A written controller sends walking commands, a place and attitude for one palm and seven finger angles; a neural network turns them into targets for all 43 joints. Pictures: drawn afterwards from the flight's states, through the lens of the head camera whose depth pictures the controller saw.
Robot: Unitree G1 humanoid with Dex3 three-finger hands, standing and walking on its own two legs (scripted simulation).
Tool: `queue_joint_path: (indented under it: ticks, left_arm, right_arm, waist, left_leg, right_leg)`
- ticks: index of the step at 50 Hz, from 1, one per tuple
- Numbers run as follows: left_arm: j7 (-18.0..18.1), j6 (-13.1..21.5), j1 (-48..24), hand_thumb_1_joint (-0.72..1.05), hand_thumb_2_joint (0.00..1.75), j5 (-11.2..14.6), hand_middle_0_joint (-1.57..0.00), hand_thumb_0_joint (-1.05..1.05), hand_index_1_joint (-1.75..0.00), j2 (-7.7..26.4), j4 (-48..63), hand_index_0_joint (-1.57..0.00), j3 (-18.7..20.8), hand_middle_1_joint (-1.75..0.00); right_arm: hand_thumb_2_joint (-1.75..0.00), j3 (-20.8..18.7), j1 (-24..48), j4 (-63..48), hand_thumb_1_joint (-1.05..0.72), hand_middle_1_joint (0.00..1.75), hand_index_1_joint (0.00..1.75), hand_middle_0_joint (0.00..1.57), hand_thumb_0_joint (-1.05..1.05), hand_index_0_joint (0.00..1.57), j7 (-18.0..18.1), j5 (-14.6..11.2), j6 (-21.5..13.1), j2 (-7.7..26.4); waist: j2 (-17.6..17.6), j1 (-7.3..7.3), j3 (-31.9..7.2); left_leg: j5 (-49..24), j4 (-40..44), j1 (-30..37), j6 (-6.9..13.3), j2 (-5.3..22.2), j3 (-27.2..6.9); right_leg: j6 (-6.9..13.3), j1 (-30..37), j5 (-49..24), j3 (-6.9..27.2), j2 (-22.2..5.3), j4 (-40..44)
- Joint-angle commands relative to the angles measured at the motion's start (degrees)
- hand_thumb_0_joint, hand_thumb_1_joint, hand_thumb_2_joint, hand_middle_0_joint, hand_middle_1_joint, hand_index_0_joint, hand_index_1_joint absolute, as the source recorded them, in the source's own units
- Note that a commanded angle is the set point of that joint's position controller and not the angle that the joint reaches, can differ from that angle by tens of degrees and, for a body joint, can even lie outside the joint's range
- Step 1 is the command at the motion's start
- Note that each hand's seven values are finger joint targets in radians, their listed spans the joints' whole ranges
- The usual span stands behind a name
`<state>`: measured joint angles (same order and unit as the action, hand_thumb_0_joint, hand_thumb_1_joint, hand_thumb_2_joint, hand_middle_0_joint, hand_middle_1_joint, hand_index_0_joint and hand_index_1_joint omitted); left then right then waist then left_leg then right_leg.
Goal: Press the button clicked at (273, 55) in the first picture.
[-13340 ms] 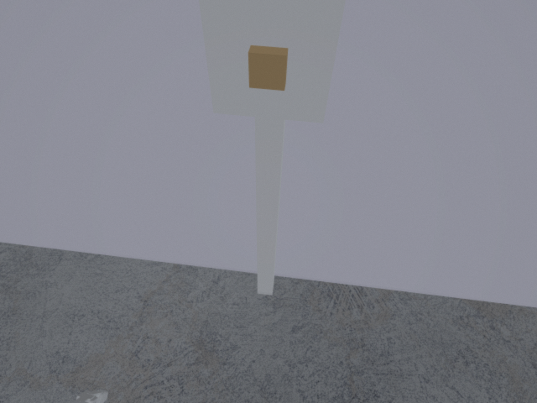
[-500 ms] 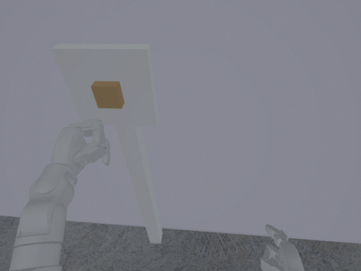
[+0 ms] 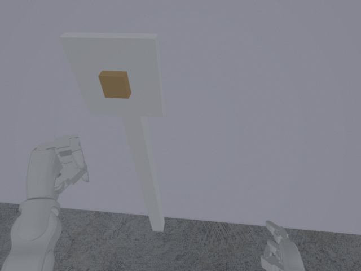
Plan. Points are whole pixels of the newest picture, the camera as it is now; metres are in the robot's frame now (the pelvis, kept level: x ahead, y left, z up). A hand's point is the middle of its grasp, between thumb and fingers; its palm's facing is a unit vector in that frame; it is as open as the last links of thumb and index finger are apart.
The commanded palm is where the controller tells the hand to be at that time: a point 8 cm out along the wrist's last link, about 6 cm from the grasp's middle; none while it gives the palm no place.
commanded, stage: draw the hand back to the body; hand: left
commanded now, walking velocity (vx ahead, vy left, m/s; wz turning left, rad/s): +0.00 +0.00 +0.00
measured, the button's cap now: (116, 84) +0.47 +0.21 +0.20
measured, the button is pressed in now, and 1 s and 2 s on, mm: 0 0 0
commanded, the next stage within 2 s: step back with the hand held close in 0.78 s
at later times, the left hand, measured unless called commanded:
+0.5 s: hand (55, 186) +0.21 +0.24 +0.16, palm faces +0.39 -0.85 -0.36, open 3.1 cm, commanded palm +0.15 +0.28 +0.18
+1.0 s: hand (49, 183) +0.21 +0.25 +0.17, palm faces +0.41 -0.82 -0.40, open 3.1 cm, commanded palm +0.15 +0.29 +0.18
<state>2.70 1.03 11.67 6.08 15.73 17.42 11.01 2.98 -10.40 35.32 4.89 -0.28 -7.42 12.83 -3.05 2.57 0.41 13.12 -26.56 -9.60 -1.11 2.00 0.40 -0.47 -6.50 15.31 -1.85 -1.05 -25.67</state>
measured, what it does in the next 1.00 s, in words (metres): stands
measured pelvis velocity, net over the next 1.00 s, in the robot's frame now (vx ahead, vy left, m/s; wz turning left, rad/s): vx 0.02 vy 0.01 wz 0.00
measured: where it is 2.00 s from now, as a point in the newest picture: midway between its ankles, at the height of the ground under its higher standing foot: outside the picture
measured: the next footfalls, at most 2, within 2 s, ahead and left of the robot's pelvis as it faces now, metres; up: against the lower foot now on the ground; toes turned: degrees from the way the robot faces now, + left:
right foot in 1.92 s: -0.13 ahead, -0.08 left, +0.00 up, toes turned +2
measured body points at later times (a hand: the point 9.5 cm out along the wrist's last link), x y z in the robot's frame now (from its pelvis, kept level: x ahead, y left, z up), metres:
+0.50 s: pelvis +0.02 +0.01 +0.00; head +0.00 -0.01 +0.45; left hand +0.18 +0.28 +0.18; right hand +0.21 -0.21 -0.08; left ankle +0.02 +0.13 -0.74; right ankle -0.01 -0.12 -0.74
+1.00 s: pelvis +0.02 +0.01 +0.00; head +0.01 -0.01 +0.45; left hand +0.18 +0.29 +0.19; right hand +0.21 -0.21 -0.08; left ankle +0.02 +0.13 -0.74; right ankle -0.01 -0.12 -0.74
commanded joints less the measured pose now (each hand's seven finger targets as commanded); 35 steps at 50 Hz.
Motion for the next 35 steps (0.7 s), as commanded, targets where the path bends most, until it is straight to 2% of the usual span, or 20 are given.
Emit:
queue_joint_path:
  ticks: [1,2,3,4,6,8,9,13,15,17,18,21,23,26,33,35]
  left_arm:
    - [3.36,6.62,-9.59,0.90,0.90,-1.97,-1.30,0.00,-1.50,9.03,12.93,-1.30,4.76,-1.50]
    - [3.56,7.00,-9.66,0.90,0.90,-2.22,-1.30,0.00,-1.50,9.00,14.17,-1.30,4.60,-1.50]
    - [3.73,7.23,-8.02,0.90,0.90,-2.29,-1.30,0.00,-1.50,10.07,13.69,-1.30,5.56,-1.50]
    - [3.80,7.35,-6.42,0.90,0.90,-2.16,-1.30,0.00,-1.50,9.48,13.53,-1.30,5.65,-1.50]
    - [3.90,7.87,-3.65,0.90,0.90,-2.45,-1.30,0.00,-1.50,9.28,15.62,-1.30,5.91,-1.50]
    - [3.84,7.93,0.23,0.90,0.90,-2.48,-1.30,0.00,-1.50,9.59,16.27,-1.30,6.71,-1.50]
    - [3.84,7.96,0.83,0.90,0.90,-2.48,-1.30,0.00,-1.50,9.21,17.47,-1.30,6.28,-1.50]
    - [3.98,8.01,6.32,0.90,0.90,-2.72,-1.30,0.00,-1.50,9.95,18.79,-1.30,8.01,-1.50]
    - [4.11,8.10,7.96,0.90,0.90,-2.72,-1.30,0.00,-1.50,9.73,19.96,-1.30,8.38,-1.50]
    - [4.18,7.97,9.87,0.90,0.90,-2.70,-1.30,0.00,-1.50,9.84,20.32,-1.30,8.87,-1.50]
    - [4.12,7.91,10.68,0.90,0.90,-2.73,-1.30,0.00,-1.50,10.27,20.73,-1.30,9.24,-1.50]
    - [4.32,7.84,12.48,0.90,0.90,-2.81,-1.30,0.00,-1.50,10.49,21.97,-1.30,10.00,-1.50]
    - [4.32,7.62,14.61,0.90,0.90,-2.73,-1.30,0.00,-1.50,10.91,22.08,-1.30,10.75,-1.50]
    - [4.43,7.63,14.25,0.90,0.90,-2.89,-1.30,0.00,-1.50,10.36,24.11,-1.30,9.91,-1.50]
    - [4.84,7.14,14.04,0.90,0.90,-2.96,-1.30,0.00,-1.50,10.82,22.96,-1.30,10.55,-1.50]
    - [4.78,7.15,13.94,0.90,0.90,-2.95,-1.30,0.00,-1.50,10.31,23.07,-1.30,10.15,-1.50]
  right_arm:
    - [-0.90,-2.64,8.24,-8.48,-0.90,0.30,0.30,0.20,0.00,0.20,0.41,0.38,-1.94,5.19]
    - [-0.90,-2.75,8.40,-8.60,-0.90,0.30,0.30,0.20,0.00,0.20,0.36,0.46,-1.82,5.23]
    - [-0.90,-2.87,8.64,-8.30,-0.90,0.30,0.30,0.20,0.00,0.20,0.47,0.64,-1.87,5.38]
    - [-0.90,-2.76,8.49,-8.39,-0.90,0.30,0.30,0.20,0.00,0.20,0.46,0.65,-1.52,5.14]
    - [-0.90,-2.99,8.69,-8.54,-0.90,0.30,0.30,0.20,0.00,0.20,0.19,0.64,-1.21,5.02]
    - [-0.90,-3.14,8.67,-8.63,-0.90,0.30,0.30,0.20,0.00,0.20,-0.05,0.83,-1.15,5.23]
    - [-0.90,-3.14,8.61,-8.86,-0.90,0.30,0.30,0.20,0.00,0.20,-0.09,0.72,-0.93,5.04]
    - [-0.90,-3.48,8.32,-9.24,-0.90,0.30,0.30,0.20,0.00,0.20,-0.37,0.78,-0.77,5.22]
    - [-0.90,-3.43,7.94,-9.52,-0.90,0.30,0.30,0.20,0.00,0.20,-0.40,0.73,-0.59,4.88]
    - [-0.90,-3.53,7.65,-9.66,-0.90,0.30,0.30,0.20,0.00,0.20,-0.25,0.71,-0.43,4.77]
    - [-0.90,-3.66,7.78,-9.76,-0.90,0.30,0.30,0.20,0.00,0.20,-0.24,0.65,-0.61,5.05]
    - [-0.90,-3.63,7.17,-10.05,-0.90,0.30,0.30,0.20,0.00,0.20,-0.02,0.64,-0.52,4.76]
    - [-0.90,-3.80,7.25,-10.18,-0.90,0.30,0.30,0.20,0.00,0.20,0.09,0.66,-0.70,4.92]
    - [-0.90,-3.57,6.88,-10.41,-0.90,0.30,0.30,0.20,0.00,0.20,0.10,0.55,-0.87,4.79]
    - [-0.90,-3.69,6.74,-10.10,-0.90,0.30,0.30,0.20,0.00,0.20,0.38,0.80,-1.34,4.98]
    - [-0.90,-3.55,6.67,-10.09,-0.90,0.30,0.30,0.20,0.00,0.20,0.40,0.80,-1.09,4.77]
  waist:
    - [-0.01,-0.24,-5.01]
    - [-0.59,-0.20,-5.89]
    - [1.11,0.05,-5.33]
    - [1.34,0.13,-4.92]
    - [-0.44,0.42,-5.82]
    - [1.16,0.86,-5.42]
    - [0.30,0.65,-5.22]
    - [1.81,1.10,-4.00]
    - [0.27,1.10,-3.57]
    - [0.27,1.11,-3.44]
    - [1.98,1.19,-2.95]
    - [0.00,1.21,-3.02]
    - [1.18,1.44,-2.88]
    - [-1.66,1.09,-2.77]
    - [1.31,1.34,-2.71]
    - [0.15,1.27,-2.85]
  left_leg:
    - [-4.44,5.30,6.15,2.41,-1.63,0.84]
    - [-4.64,5.58,6.72,2.31,-1.61,0.77]
    - [-4.78,5.59,6.81,2.52,-1.50,0.81]
    - [-5.42,5.82,6.42,2.50,-1.41,0.62]
    - [-7.75,5.60,7.15,2.34,-1.45,0.78]
    - [-9.07,5.56,6.66,2.27,-1.35,0.70]
    - [-9.42,5.57,6.67,2.21,-1.31,0.70]
    - [-10.69,5.44,5.98,2.07,-1.11,0.58]
    - [-10.66,5.48,5.52,1.91,-1.13,0.55]
    - [-11.67,5.01,5.86,2.00,-1.07,0.88]
    - [-11.73,4.80,5.64,2.02,-1.02,0.77]
    - [-12.71,4.39,5.76,1.96,-1.08,0.97]
    - [-12.84,4.12,5.90,2.03,-0.95,1.15]
    - [-13.01,4.03,5.91,1.75,-1.09,0.75]
    - [-13.26,3.76,6.01,2.01,-1.10,0.73]
    - [-13.86,3.66,5.84,1.94,-1.15,0.77]
  right_leg:
    - [1.05,-2.85,-4.38,0.12,1.11,7.05]
    - [1.10,-2.22,-4.58,0.07,1.07,6.92]
    - [0.95,-2.28,-4.61,0.28,1.23,7.82]
    - [1.02,-1.54,-5.21,0.11,1.04,7.33]
    - [1.22,-0.59,-7.85,0.10,1.09,6.73]
    - [1.09,-0.03,-9.18,-0.12,1.34,6.82]
    - [1.12,0.14,-9.50,-0.11,1.16,6.40]
    - [1.11,0.04,-10.57,-0.40,1.63,6.41]
    - [1.16,0.18,-10.66,-0.47,1.36,5.74]
    - [1.07,-0.17,-11.84,-0.45,1.34,5.74]
    - [1.06,-0.39,-11.71,-0.43,1.70,6.33]
    - [1.06,-0.28,-12.95,-0.47,1.44,5.59]
    - [0.94,-0.53,-13.18,-0.35,1.67,6.21]
    - [1.08,-0.68,-12.99,-0.49,1.51,5.50]
    - [0.96,-0.65,-13.41,-0.53,1.65,5.97]
    - [1.00,-0.16,-14.15,-0.43,1.38,5.40]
